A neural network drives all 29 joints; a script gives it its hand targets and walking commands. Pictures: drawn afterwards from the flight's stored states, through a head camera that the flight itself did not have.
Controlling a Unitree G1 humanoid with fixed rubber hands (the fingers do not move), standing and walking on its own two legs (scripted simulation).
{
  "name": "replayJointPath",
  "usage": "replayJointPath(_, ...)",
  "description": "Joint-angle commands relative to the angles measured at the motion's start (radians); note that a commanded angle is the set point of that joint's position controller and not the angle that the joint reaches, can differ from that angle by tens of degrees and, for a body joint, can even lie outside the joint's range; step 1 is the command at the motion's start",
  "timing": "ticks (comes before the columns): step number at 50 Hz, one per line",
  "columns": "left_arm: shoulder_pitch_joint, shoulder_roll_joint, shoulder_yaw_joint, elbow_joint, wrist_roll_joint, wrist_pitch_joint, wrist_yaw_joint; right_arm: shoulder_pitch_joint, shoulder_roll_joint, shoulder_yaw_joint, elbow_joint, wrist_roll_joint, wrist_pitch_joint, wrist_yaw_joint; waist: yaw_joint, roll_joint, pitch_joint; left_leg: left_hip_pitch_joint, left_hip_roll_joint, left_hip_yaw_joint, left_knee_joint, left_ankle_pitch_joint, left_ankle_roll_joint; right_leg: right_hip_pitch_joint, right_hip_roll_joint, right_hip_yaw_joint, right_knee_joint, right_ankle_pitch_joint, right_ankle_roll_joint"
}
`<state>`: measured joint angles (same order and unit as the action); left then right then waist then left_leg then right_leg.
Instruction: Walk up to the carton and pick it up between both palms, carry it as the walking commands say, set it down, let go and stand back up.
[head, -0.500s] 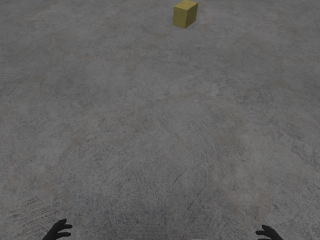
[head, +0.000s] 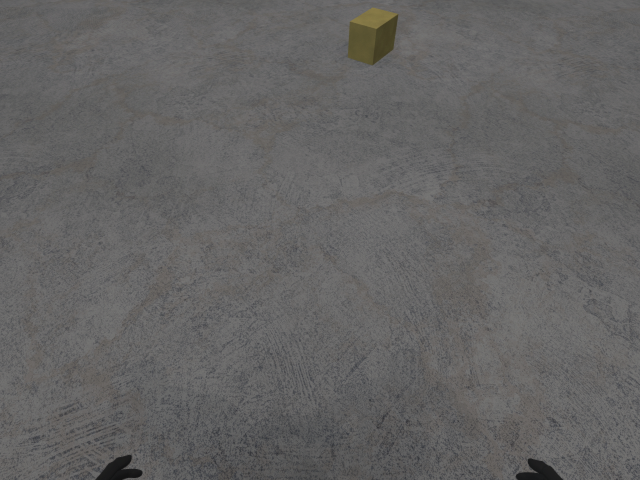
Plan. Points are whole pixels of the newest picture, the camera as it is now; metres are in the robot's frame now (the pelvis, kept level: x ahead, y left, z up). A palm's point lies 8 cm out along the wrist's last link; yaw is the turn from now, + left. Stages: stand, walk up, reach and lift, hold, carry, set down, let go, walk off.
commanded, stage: walk up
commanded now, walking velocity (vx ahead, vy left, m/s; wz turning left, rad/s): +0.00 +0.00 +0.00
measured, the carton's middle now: (372, 36) +2.82 -0.36 -0.66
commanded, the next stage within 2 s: none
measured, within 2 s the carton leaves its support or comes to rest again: neither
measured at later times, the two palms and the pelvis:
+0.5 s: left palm out of the picture +0.01 +0.22 -0.12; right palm (549, 474) +0.15 -0.30 -0.13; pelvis +0.08 -0.04 +0.00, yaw -2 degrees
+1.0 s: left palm (186, 325) +0.38 +0.25 -0.14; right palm (474, 343) +0.33 -0.24 -0.13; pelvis +0.32 +0.00 +0.00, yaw -1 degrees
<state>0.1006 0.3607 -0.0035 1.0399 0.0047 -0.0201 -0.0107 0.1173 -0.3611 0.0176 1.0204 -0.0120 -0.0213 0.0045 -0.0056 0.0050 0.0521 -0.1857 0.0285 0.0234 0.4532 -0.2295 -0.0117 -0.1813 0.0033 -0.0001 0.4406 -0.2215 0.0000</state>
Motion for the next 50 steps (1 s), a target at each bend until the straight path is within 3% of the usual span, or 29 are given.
replayJointPath(1,-0.043,0.191,0.041,-0.044,-0.002,-0.018,0.012,-0.050,-0.198,-0.041,-0.042,0.004,-0.020,-0.009,0.004,-0.006,-0.090,0.033,0.103,-0.095,-0.095,0.101,0.047,0.036,-0.112,0.098,-0.099,0.151,-0.034)
replayJointPath(6,-0.058,0.193,0.040,-0.027,-0.003,-0.017,0.010,-0.049,-0.201,-0.041,-0.024,-0.001,-0.019,-0.009,0.002,0.011,-0.067,0.026,0.107,-0.096,-0.119,0.095,0.044,0.041,-0.118,0.101,-0.123,0.129,-0.030)
replayJointPath(7,0.090,0.137,0.055,-0.051,0.018,0.015,-0.010,0.071,-0.123,-0.091,-0.041,-0.037,0.011,0.011,0.003,0.019,-0.137,0.072,0.123,-0.103,-0.090,-0.406,0.044,-0.089,-0.126,0.143,-0.035,-0.419,-0.076)
replayJointPath(8,0.016,0.127,0.046,-0.067,0.031,0.036,-0.028,0.003,-0.157,-0.090,-0.052,-0.041,0.028,0.013,0.008,0.032,-0.033,0.032,0.141,-0.151,-0.160,-0.562,0.036,-0.217,-0.067,0.084,0.019,-0.499,-0.053)
replayJointPath(9,-0.029,0.085,0.046,-0.098,0.027,0.041,-0.036,0.033,-0.176,-0.102,-0.053,-0.040,0.027,0.008,-0.008,0.153,0.013,0.038,0.239,-0.242,-0.271,-0.609,0.059,-0.276,-0.036,-0.008,0.188,-0.360,-0.014)
replayJointPath(10,-0.062,0.065,0.052,-0.107,0.024,0.039,-0.041,0.060,-0.189,-0.110,-0.038,-0.035,0.021,0.005,-0.018,0.202,0.037,0.026,0.308,-0.325,-0.325,-0.578,0.093,-0.275,-0.032,-0.065,0.311,-0.241,0.005)
replayJointPath(11,-0.056,0.066,0.056,-0.110,0.024,0.031,-0.040,0.056,-0.201,-0.116,-0.043,-0.034,0.017,0.003,-0.011,0.183,0.034,0.003,0.361,-0.361,-0.337,-0.551,0.127,-0.260,-0.057,-0.060,0.356,-0.254,0.003)
replayJointPath(12,-0.001,0.064,0.053,-0.089,0.019,0.024,-0.038,0.020,-0.201,-0.118,-0.052,-0.032,0.009,0.003,0.013,0.205,0.025,-0.052,0.361,-0.337,-0.331,-0.515,0.120,-0.176,-0.075,-0.035,0.338,-0.260,0.001)
replayJointPath(16,0.251,0.031,0.039,-0.013,0.027,0.002,-0.037,-0.107,-0.129,-0.096,-0.086,-0.030,0.004,0.016,0.144,0.106,0.010,-0.251,0.153,-0.073,-0.209,-0.456,0.049,0.197,-0.008,-0.136,0.074,-0.065,0.004)
replayJointPath(17,0.295,0.035,0.045,0.001,0.026,-0.001,-0.028,-0.089,-0.096,-0.092,-0.081,-0.028,0.003,0.019,0.156,0.004,-0.002,-0.289,0.109,-0.019,-0.066,-0.410,0.034,0.263,-0.052,-0.090,-0.020,-0.080,-0.009)
replayJointPath(18,0.390,0.103,0.067,0.034,0.030,-0.006,-0.019,-0.108,-0.071,-0.087,-0.116,-0.020,-0.002,0.021,0.194,-0.203,0.000,-0.379,0.039,0.072,0.223,-0.359,-0.005,0.291,-0.222,0.183,-0.182,-0.314,-0.074)
replayJointPath(19,0.460,0.170,0.084,0.042,0.025,-0.010,-0.003,-0.158,-0.037,-0.073,-0.161,-0.016,-0.006,0.026,0.207,-0.305,0.044,-0.565,-0.002,0.015,0.507,-0.327,-0.011,0.305,-0.356,0.517,-0.337,-0.507,-0.153)
replayJointPath(20,0.401,0.176,0.086,0.030,0.014,-0.018,0.002,-0.162,-0.018,-0.078,-0.173,-0.020,-0.013,0.026,0.160,-0.223,0.090,-0.653,0.048,-0.048,0.598,-0.288,-0.002,0.274,-0.403,0.592,-0.381,-0.550,-0.172)
replayJointPath(22,0.296,0.141,0.081,-0.012,0.013,-0.046,0.008,-0.149,-0.011,-0.080,-0.172,-0.018,-0.027,0.039,0.116,-0.098,0.108,-0.650,0.093,-0.110,0.615,-0.142,0.003,0.224,-0.414,0.527,-0.376,-0.448,-0.186)
replayJointPath(26,0.329,0.046,0.068,0.008,0.012,-0.082,0.013,-0.073,0.019,-0.082,-0.142,-0.021,-0.014,0.057,0.081,-0.039,0.054,-0.574,0.103,-0.040,0.583,0.015,-0.017,0.266,-0.313,0.209,-0.274,0.160,-0.103)
replayJointPath(30,0.384,0.014,0.064,0.038,0.027,-0.089,0.013,-0.175,0.069,-0.062,-0.188,-0.012,-0.010,0.069,0.090,-0.079,0.096,-0.471,0.067,0.038,0.305,0.103,-0.023,0.195,-0.257,0.052,-0.280,0.351,-0.083)
replayJointPath(32,0.380,0.010,0.056,0.044,0.028,-0.082,0.014,-0.170,0.087,-0.054,-0.195,-0.010,-0.013,0.068,0.076,-0.176,0.084,-0.359,0.028,0.095,0.173,0.110,-0.018,0.156,-0.228,-0.035,-0.274,0.420,-0.075)
replayJointPath(33,0.374,0.005,0.057,0.048,0.025,-0.076,0.012,-0.165,0.098,-0.053,-0.193,-0.009,-0.012,0.071,0.070,-0.268,0.064,-0.295,0.016,0.130,0.144,0.112,-0.014,0.123,-0.196,-0.080,-0.271,0.351,-0.074)
replayJointPath(34,0.396,0.009,0.053,0.074,0.025,-0.072,0.013,-0.145,0.081,-0.064,-0.186,-0.013,-0.019,0.063,0.062,-0.283,0.051,-0.228,0.008,0.154,0.140,0.111,-0.009,0.105,-0.190,-0.087,-0.250,0.300,-0.082)
replayJointPath(36,0.429,-0.002,0.047,0.066,0.018,-0.065,0.021,0.016,0.034,-0.092,-0.121,-0.025,-0.029,0.042,0.007,-0.201,-0.060,0.000,-0.009,0.181,0.108,0.056,0.041,0.098,-0.188,-0.113,-0.003,0.521,-0.069)
replayJointPath(37,0.440,-0.017,0.041,0.059,0.017,-0.066,0.023,0.159,-0.008,-0.117,-0.076,-0.035,-0.038,0.031,-0.050,-0.111,-0.179,0.250,0.004,0.131,0.101,0.035,0.088,-0.008,-0.173,-0.105,0.229,0.550,-0.045)
replayJointPath(38,0.423,-0.035,0.038,0.022,0.001,-0.073,0.022,0.330,-0.111,-0.147,-0.050,-0.053,-0.049,0.012,-0.131,0.130,-0.305,0.504,0.251,-0.172,0.020,-0.003,0.145,-0.257,-0.095,-0.111,0.544,0.236,0.008)
replayJointPath(39,0.424,-0.073,0.041,-0.002,-0.011,-0.070,0.019,0.420,-0.198,-0.163,-0.030,-0.049,-0.048,0.002,-0.126,0.313,-0.374,0.605,0.504,-0.536,-0.134,-0.010,0.179,-0.446,0.013,-0.058,0.806,-0.296,0.015)
replayJointPath(40,0.362,-0.060,0.055,-0.011,-0.018,-0.060,0.016,0.380,-0.180,-0.156,-0.023,-0.046,-0.040,0.000,-0.097,0.170,-0.307,0.491,0.531,-0.549,-0.177,-0.056,0.183,-0.470,-0.055,0.020,0.934,-0.318,-0.006)
replayJointPath(41,0.333,-0.048,0.067,0.004,-0.005,-0.047,0.014,0.302,-0.105,-0.155,-0.025,-0.030,-0.032,-0.004,-0.061,-0.004,-0.217,0.347,0.466,-0.433,-0.209,-0.134,0.151,-0.437,-0.129,0.079,0.897,-0.193,-0.037)
replayJointPath(42,0.343,-0.064,0.069,0.015,0.004,-0.037,0.010,0.239,-0.069,-0.148,-0.032,-0.019,-0.028,-0.010,-0.033,-0.009,-0.132,0.168,0.445,-0.347,-0.208,-0.067,0.113,-0.404,-0.149,0.071,0.907,-0.121,-0.036)
replayJointPath(44,0.343,-0.108,0.062,0.011,0.024,-0.019,-0.008,0.116,0.006,-0.124,-0.046,-0.015,-0.041,-0.014,0.013,0.078,-0.064,-0.021,0.374,-0.210,-0.250,-0.112,0.123,-0.349,-0.175,0.042,0.835,-0.064,-0.018)
replayJointPath(47,0.249,-0.129,0.064,-0.019,0.035,0.003,-0.021,0.156,0.039,-0.110,-0.021,-0.017,-0.052,-0.005,0.017,0.191,0.042,-0.141,0.359,-0.157,-0.324,-0.156,0.129,-0.346,-0.176,-0.009,0.683,-0.005,0.010)
replayJointPath(50,0.187,-0.111,0.064,-0.060,0.039,0.020,-0.045,0.135,0.032,-0.101,-0.011,-0.022,-0.057,0.002,0.044,0.179,0.103,-0.184,0.304,-0.070,-0.356,-0.159,0.104,-0.341,-0.145,-0.054,0.546,0.093,0.039)
